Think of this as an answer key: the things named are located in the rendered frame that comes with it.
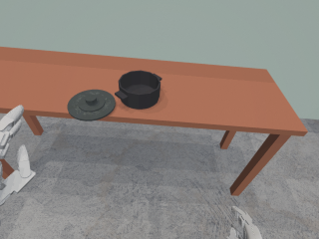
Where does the pot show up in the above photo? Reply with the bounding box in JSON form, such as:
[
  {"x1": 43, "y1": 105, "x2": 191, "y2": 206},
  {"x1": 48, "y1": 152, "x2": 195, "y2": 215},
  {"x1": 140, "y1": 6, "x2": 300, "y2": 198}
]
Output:
[{"x1": 115, "y1": 70, "x2": 162, "y2": 110}]

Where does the table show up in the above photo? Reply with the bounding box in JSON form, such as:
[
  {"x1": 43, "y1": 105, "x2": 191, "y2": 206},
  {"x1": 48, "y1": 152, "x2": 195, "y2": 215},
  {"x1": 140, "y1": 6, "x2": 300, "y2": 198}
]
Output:
[{"x1": 0, "y1": 47, "x2": 308, "y2": 196}]

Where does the knob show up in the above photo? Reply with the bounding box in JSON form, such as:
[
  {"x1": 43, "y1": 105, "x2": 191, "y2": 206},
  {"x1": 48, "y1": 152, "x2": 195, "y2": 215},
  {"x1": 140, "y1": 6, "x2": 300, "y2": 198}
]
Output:
[{"x1": 85, "y1": 94, "x2": 97, "y2": 105}]

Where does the robot right hand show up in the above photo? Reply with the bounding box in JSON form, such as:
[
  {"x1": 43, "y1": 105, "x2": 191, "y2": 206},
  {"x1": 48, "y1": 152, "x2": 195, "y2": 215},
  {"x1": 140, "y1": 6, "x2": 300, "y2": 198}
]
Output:
[{"x1": 226, "y1": 206, "x2": 262, "y2": 239}]

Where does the lid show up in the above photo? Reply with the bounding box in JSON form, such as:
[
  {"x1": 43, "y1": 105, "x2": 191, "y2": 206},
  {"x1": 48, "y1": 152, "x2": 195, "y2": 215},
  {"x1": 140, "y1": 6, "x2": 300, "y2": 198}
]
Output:
[{"x1": 67, "y1": 90, "x2": 116, "y2": 121}]

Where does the robot left hand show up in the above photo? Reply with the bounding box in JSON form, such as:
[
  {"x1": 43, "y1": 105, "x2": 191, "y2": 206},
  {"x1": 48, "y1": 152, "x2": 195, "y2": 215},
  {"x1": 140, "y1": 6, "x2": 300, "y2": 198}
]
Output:
[{"x1": 0, "y1": 105, "x2": 36, "y2": 206}]

